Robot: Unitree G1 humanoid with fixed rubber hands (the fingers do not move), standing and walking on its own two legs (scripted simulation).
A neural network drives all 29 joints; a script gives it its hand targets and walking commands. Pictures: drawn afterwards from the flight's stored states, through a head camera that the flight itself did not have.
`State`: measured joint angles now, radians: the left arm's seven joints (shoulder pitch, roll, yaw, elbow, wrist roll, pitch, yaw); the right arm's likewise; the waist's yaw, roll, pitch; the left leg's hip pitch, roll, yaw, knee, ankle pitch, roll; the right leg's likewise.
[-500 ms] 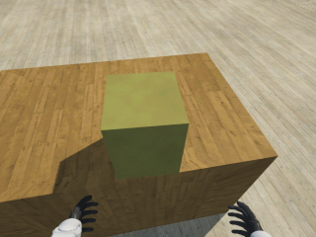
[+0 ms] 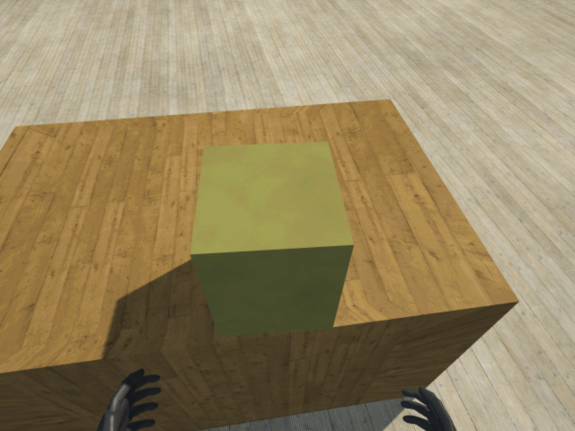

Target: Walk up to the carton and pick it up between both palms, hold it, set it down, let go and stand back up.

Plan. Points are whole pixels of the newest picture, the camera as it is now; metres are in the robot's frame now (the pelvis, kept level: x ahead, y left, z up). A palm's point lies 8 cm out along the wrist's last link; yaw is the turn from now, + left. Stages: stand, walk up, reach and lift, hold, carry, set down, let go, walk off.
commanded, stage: reach and lift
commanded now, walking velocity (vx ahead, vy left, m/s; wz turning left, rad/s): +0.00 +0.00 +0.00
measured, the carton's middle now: (271, 242) +0.43 +0.04 +0.00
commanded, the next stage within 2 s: none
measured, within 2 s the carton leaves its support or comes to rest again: neither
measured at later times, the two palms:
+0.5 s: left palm out of the picture +0.16 +0.24 -0.06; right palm (433, 418) +0.17 -0.18 -0.05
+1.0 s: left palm (127, 398) +0.20 +0.23 -0.04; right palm (426, 377) +0.22 -0.17 -0.03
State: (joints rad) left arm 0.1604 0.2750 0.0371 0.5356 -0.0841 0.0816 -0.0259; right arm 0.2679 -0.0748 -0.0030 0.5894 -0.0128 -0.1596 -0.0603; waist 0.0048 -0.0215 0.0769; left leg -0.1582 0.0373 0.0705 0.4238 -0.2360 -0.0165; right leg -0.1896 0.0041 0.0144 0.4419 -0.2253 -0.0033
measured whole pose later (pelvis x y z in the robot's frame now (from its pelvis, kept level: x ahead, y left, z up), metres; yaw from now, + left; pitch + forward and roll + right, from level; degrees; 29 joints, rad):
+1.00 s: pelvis +0.01 +0.01 +0.00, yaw +1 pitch -3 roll +0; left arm 0.14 0.22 -0.08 0.59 -0.19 -0.38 0.06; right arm 0.13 -0.09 0.03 0.62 0.18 -0.40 -0.01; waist 0.03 -0.04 0.04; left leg -0.13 0.02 0.06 0.43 -0.26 0.00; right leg -0.14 -0.01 0.01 0.44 -0.24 0.01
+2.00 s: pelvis +0.01 +0.00 +0.01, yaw +1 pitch +1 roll +0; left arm -0.35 0.27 0.16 0.11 -0.19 0.51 0.01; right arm -0.36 -0.20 0.03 0.24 0.30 0.24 -0.21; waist 0.03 -0.02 0.05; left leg -0.15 0.04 0.06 0.33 -0.19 -0.01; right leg -0.16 0.01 0.00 0.31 -0.16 0.00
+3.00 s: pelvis +0.01 +0.00 +0.01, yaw +2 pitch +4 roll -1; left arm -0.83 0.31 0.10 0.83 -0.14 0.33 0.01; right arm -0.85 -0.24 0.05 0.91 0.36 0.21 -0.16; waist 0.00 -0.03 -0.03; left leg -0.23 0.04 0.03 0.35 -0.19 -0.01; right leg -0.20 0.01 -0.02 0.28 -0.14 0.00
